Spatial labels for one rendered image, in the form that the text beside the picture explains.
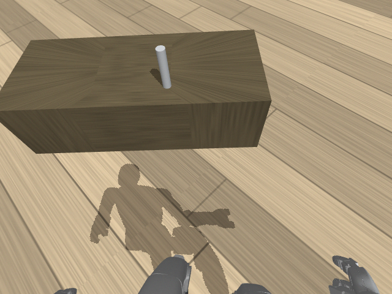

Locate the right robot hand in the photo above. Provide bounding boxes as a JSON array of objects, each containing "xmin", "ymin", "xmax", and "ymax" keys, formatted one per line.
[{"xmin": 328, "ymin": 255, "xmax": 380, "ymax": 294}]

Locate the can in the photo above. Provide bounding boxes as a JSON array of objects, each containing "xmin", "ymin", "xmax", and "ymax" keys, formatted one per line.
[{"xmin": 156, "ymin": 45, "xmax": 172, "ymax": 89}]

